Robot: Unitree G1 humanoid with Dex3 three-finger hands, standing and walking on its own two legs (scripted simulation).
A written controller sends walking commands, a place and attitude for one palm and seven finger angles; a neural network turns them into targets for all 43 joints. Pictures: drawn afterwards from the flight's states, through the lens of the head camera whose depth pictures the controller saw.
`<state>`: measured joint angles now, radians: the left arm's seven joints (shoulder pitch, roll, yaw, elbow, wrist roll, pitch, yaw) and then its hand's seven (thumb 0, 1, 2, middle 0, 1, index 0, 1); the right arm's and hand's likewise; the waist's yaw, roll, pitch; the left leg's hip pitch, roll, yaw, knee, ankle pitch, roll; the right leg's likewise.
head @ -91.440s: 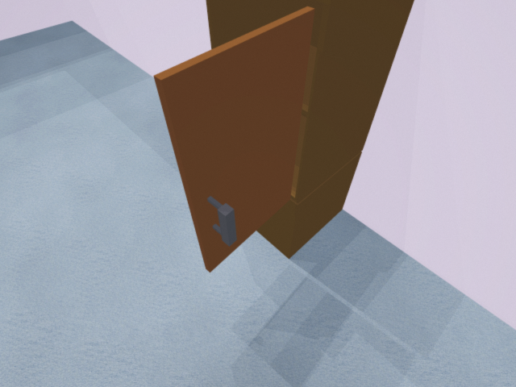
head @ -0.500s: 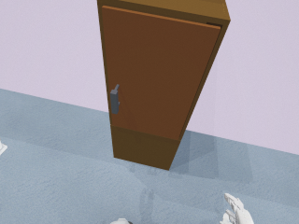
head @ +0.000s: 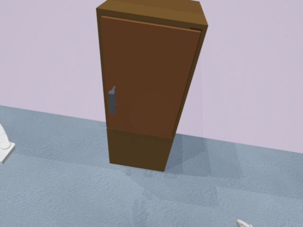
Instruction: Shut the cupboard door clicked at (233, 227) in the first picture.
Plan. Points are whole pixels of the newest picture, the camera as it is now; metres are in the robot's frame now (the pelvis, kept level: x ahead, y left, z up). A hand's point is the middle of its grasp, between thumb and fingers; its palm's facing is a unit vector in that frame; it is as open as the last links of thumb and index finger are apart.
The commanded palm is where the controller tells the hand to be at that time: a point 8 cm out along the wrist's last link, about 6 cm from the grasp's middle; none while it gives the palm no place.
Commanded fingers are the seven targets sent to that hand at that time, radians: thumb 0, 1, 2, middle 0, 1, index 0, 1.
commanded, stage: stop stepping back and stand still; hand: left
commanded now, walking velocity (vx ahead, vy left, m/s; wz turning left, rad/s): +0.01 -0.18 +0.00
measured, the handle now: (113, 99) +0.69 +0.21 -0.09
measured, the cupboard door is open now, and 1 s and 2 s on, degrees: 0 0 0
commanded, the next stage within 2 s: let the arm hang, fingers relaxed in 0.60 s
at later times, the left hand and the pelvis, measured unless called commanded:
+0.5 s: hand (1, 157) +0.19 +0.30 +0.17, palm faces +0.44 -0.84 -0.31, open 7.4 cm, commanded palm +0.12 +0.33 +0.19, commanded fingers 0.00 0.90 0.90 -0.20 -0.30 -0.20 -0.30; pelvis -0.04 +0.04 +0.01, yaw -3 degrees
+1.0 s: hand out of the picture +0.05 +0.20 -0.17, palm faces +0.04 -0.99 -0.15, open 7.0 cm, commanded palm none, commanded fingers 0.00 0.90 0.90 -0.20 -0.30 -0.20 -0.30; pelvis -0.03 +0.04 +0.00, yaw -1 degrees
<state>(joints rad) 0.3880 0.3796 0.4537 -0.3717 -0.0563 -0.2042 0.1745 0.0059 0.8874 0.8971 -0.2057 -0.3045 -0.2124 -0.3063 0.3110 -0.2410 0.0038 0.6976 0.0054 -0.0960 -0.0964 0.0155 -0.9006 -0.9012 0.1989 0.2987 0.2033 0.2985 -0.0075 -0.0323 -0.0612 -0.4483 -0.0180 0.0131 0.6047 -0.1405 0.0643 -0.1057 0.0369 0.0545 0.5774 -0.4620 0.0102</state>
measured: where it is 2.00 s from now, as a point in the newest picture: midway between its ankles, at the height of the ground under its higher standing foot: outside the picture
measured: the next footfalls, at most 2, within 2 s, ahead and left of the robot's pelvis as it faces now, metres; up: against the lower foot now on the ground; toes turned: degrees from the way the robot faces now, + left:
right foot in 0.14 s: -0.02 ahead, -0.04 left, +0.00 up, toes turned -5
left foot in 0.36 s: +0.06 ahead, +0.14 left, +0.00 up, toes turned -1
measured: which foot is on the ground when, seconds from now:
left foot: down 0.00-0.20, up 0.22-0.34, down 0.36-1.00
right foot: up 0.00-0.12, down 0.14-1.00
